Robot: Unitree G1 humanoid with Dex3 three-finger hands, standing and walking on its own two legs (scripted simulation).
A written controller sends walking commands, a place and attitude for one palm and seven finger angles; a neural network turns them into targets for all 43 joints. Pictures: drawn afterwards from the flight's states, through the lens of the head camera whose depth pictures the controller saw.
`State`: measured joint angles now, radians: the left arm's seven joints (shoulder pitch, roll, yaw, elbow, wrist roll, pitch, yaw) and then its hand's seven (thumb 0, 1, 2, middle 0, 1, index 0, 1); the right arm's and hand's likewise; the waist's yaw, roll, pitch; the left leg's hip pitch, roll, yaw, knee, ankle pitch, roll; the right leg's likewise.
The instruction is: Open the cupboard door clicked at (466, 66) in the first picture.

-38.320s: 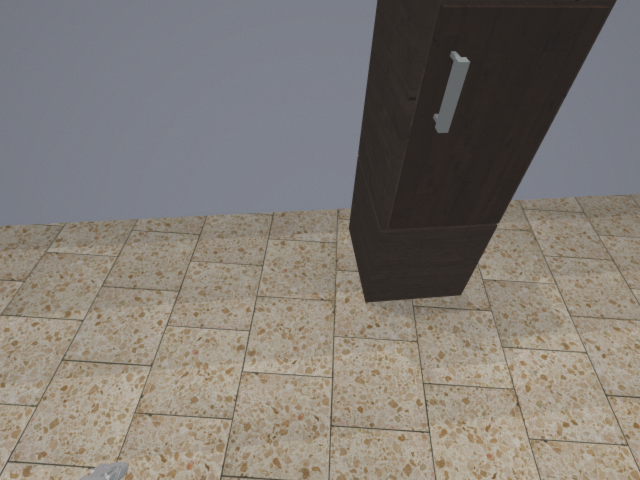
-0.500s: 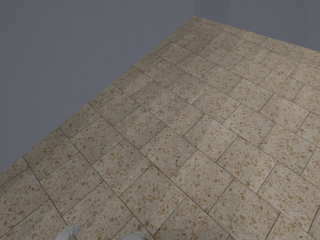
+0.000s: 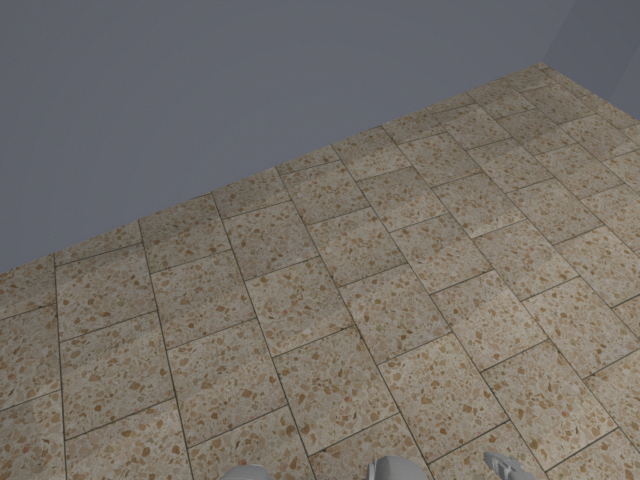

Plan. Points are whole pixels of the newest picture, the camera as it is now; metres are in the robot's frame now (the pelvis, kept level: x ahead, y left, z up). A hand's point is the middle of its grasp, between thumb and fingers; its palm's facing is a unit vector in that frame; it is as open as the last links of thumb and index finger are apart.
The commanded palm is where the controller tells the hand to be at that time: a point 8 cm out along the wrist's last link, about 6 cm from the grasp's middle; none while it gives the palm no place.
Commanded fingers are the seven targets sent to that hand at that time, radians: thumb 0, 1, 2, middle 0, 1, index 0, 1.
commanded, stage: turn to face it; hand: left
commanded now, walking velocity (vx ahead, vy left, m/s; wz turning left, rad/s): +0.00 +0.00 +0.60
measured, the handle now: out of the picture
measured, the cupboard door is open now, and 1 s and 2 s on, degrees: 54 54 54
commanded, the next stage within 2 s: none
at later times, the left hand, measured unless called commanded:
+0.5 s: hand out of the picture +0.00 +0.16 -0.16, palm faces +0.34 -0.92 -0.21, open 7.3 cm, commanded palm none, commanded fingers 0.00 0.90 0.90 -0.20 -0.30 -0.20 -0.30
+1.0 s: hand out of the picture +0.00 +0.17 -0.14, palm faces +0.56 -0.77 -0.29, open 7.4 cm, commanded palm none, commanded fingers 0.00 0.90 0.90 -0.20 -0.30 -0.20 -0.30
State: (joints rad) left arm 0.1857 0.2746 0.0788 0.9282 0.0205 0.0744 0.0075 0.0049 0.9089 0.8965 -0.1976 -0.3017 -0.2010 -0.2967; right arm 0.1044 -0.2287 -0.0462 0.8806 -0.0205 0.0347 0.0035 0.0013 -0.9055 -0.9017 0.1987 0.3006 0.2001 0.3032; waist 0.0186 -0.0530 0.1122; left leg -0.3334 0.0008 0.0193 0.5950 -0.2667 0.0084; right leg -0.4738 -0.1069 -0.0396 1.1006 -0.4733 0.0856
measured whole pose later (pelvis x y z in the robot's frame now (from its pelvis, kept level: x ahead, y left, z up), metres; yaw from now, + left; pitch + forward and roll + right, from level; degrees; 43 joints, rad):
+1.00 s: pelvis +0.02 -0.07 +0.00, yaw +36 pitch +1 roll +0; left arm 0.14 0.22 0.06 0.86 0.02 0.02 0.01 0.00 0.91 0.90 -0.20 -0.30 -0.20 -0.30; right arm 0.19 -0.25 -0.09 0.93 -0.02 0.08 0.01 0.00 -0.90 -0.90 0.20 0.30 0.20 0.30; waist -0.02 0.04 0.08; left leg -0.47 -0.05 -0.09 0.86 -0.44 -0.03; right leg -0.27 -0.05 -0.06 0.58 -0.31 0.01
